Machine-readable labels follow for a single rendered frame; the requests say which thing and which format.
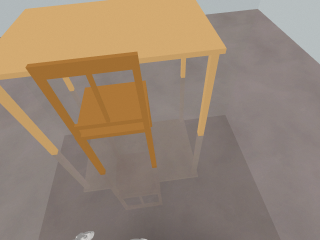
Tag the table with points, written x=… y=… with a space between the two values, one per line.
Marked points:
x=158 y=30

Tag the chair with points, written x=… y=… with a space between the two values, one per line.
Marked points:
x=106 y=110

